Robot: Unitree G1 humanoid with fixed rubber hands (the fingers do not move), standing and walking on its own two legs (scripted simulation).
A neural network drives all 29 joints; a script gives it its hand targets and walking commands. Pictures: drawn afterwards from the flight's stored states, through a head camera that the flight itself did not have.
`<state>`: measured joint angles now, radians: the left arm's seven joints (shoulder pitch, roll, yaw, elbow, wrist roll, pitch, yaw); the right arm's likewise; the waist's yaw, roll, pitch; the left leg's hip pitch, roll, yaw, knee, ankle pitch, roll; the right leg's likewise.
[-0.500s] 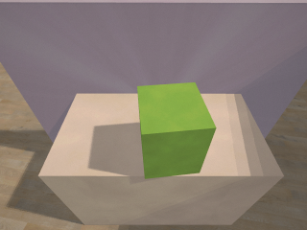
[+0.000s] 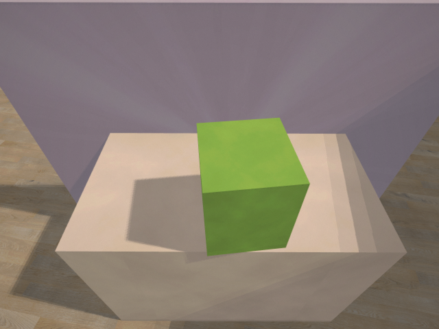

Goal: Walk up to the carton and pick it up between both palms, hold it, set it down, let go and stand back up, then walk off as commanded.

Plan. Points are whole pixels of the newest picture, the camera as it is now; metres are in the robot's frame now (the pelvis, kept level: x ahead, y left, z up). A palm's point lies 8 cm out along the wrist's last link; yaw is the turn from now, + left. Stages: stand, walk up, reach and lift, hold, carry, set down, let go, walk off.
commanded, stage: stand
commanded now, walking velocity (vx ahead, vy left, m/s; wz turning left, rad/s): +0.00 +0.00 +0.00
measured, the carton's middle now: (242, 187) +0.45 -0.05 -0.02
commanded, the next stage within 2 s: walk off in 0.70 s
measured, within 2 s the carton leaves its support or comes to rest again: neither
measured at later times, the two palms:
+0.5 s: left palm out of the picture +0.09 +0.32 -0.10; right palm out of the picture +0.08 -0.32 -0.11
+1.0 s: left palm out of the picture +0.09 +0.32 -0.10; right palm out of the picture +0.08 -0.32 -0.11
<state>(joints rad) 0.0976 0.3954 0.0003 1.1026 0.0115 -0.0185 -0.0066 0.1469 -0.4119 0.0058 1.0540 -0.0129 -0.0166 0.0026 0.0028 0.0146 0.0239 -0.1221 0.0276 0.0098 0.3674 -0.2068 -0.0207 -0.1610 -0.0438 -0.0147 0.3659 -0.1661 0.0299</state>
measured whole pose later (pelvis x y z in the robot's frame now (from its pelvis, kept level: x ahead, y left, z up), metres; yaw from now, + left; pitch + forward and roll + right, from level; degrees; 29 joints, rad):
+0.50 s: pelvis +0.00 +0.00 +0.00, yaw +0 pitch -2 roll +0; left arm 0.09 0.39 0.00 1.11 0.01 -0.02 -0.01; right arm 0.14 -0.41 0.00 1.06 -0.01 -0.02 0.00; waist 0.00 0.01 0.03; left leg -0.11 0.03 0.01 0.35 -0.20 -0.02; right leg -0.15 -0.05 -0.02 0.35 -0.16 0.03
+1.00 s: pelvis -0.01 +0.00 -0.01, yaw +0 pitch -2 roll +0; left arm 0.09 0.42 0.06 1.00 0.00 0.00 0.00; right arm 0.10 -0.41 -0.05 0.98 0.01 0.01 0.00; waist 0.00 0.01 0.10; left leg -0.21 0.03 0.01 0.48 -0.24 -0.01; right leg -0.25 -0.04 -0.01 0.48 -0.19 0.01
